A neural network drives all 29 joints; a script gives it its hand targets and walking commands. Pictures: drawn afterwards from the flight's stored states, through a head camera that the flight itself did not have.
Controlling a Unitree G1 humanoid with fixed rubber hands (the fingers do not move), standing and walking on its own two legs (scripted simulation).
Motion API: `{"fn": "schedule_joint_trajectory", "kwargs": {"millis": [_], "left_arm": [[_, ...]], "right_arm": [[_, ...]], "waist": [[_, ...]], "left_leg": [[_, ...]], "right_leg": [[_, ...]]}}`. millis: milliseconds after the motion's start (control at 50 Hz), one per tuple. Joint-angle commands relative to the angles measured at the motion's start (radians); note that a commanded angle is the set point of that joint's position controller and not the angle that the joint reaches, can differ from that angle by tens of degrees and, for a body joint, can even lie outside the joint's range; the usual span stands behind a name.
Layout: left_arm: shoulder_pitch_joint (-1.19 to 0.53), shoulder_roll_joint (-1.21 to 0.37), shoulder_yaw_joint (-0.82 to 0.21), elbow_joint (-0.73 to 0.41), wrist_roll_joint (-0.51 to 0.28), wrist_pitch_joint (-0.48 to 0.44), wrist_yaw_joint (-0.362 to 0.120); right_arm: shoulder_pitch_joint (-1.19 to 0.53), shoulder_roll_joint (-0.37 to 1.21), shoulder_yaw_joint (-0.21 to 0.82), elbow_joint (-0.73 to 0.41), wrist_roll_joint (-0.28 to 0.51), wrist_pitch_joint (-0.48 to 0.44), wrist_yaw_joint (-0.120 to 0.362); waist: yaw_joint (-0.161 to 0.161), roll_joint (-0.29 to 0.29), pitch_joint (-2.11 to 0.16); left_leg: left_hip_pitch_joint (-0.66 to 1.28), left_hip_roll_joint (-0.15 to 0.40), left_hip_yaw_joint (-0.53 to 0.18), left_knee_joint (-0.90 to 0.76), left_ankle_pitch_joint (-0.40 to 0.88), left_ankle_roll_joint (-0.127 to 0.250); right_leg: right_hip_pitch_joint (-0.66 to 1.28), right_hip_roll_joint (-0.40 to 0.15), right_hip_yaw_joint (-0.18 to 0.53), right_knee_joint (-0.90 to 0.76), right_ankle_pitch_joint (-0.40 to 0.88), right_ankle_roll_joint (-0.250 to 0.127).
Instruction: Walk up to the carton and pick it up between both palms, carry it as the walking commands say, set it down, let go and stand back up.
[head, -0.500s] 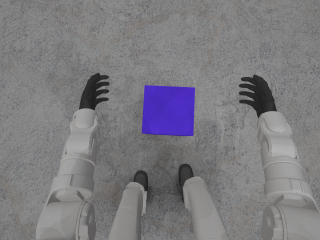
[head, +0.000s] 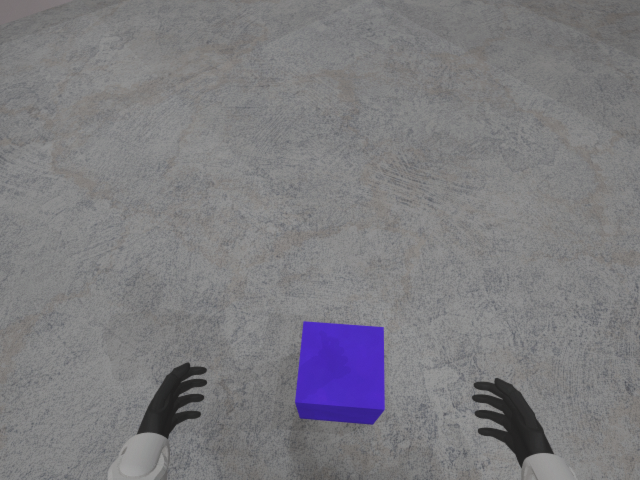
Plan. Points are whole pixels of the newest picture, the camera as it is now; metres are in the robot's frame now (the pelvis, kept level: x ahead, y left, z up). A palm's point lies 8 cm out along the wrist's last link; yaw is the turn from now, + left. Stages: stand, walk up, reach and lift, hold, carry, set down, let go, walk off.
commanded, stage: let go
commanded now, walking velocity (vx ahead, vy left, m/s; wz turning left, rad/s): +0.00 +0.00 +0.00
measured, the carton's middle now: (339, 375) +0.40 -0.03 -0.64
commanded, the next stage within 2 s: stand in 0.48 s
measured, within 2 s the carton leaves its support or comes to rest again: neither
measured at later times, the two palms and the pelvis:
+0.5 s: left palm (132, 452) +0.17 +0.24 -0.06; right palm (532, 452) +0.17 -0.23 -0.06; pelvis +0.01 +0.01 +0.00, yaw +0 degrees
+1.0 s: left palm out of the picture +0.13 +0.29 -0.09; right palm (582, 478) +0.14 -0.29 -0.09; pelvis +0.02 -0.01 +0.00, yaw +1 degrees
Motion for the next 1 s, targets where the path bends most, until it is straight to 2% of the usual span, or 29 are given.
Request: {"fn": "schedule_joint_trajectory", "kwargs": {"millis": [0,80,160,340,460,480,520,560,680,980], "left_arm": [[0.020,0.097,0.009,-0.116,-0.009,-0.016,-0.006],[0.065,0.116,0.001,-0.142,-0.021,0.016,-0.018],[0.078,0.113,-0.012,-0.156,-0.031,0.054,-0.030],[0.079,0.116,-0.001,-0.158,-0.011,0.104,-0.032],[0.069,0.133,-0.006,-0.142,-0.013,0.096,-0.014],[0.065,0.248,0.021,0.004,0.001,0.070,0.029],[0.075,0.249,0.015,0.036,0.017,0.044,0.049],[0.055,0.232,0.007,0.066,0.019,0.027,0.052],[0.045,0.259,0.000,0.148,0.015,0.001,0.052],[0.044,0.314,-0.014,0.286,0.006,-0.014,0.059]], "right_arm": [[0.007,-0.106,-0.019,-0.117,0.002,-0.012,-0.002],[0.016,-0.117,-0.012,-0.132,0.006,0.018,0.006],[0.030,-0.119,-0.013,-0.119,-0.008,0.059,0.008],[0.034,-0.121,-0.021,-0.122,-0.024,0.110,0.009],[0.017,-0.123,-0.004,-0.138,-0.036,0.156,-0.013],[-0.019,-0.247,-0.023,-0.015,-0.046,0.102,-0.063],[-0.003,-0.227,-0.015,0.017,-0.053,0.058,-0.084],[-0.006,-0.222,-0.011,0.055,-0.055,0.032,-0.085],[-0.011,-0.259,-0.004,0.142,-0.052,0.003,-0.086],[0.005,-0.312,0.013,0.278,-0.043,-0.014,-0.099]], "waist": [[0.014,0.017,-0.167],[0.023,0.027,-0.067],[0.014,0.028,-0.001],[0.002,0.018,0.029],[0.024,0.020,0.009],[0.034,0.054,0.032],[0.026,0.022,0.017],[0.023,0.021,0.005],[0.017,0.004,-0.064],[0.020,0.004,-0.048]], "left_leg": [[0.128,-0.028,0.039,-0.110,0.235,-0.015],[0.187,-0.024,0.032,-0.162,0.214,-0.020],[0.215,-0.018,0.035,-0.181,0.212,-0.026],[0.242,-0.019,0.041,-0.162,0.288,-0.018],[0.263,-0.016,0.051,-0.119,0.310,-0.005],[0.137,0.028,0.024,-0.097,0.214,-0.033],[0.161,0.039,0.001,-0.105,0.108,-0.025],[0.162,0.049,-0.018,-0.112,0.059,-0.013],[0.218,0.062,-0.026,-0.082,0.235,-0.007],[0.249,0.083,-0.048,-0.102,0.322,0.001]], "right_leg": [[0.279,0.029,-0.042,-0.064,0.235,0.015],[0.335,0.031,-0.051,-0.103,0.180,0.008],[0.369,0.033,-0.058,-0.108,0.163,0.008],[0.410,0.041,-0.065,-0.091,0.228,0.020],[0.386,0.042,-0.052,-0.059,0.224,0.015],[0.267,-0.039,-0.036,-0.071,0.169,0.037],[0.234,-0.048,-0.005,-0.084,0.078,0.026],[0.222,-0.049,0.004,-0.087,0.037,0.014],[0.256,-0.069,0.020,-0.071,0.192,-0.002],[0.314,-0.092,0.040,-0.093,0.308,-0.013]]}}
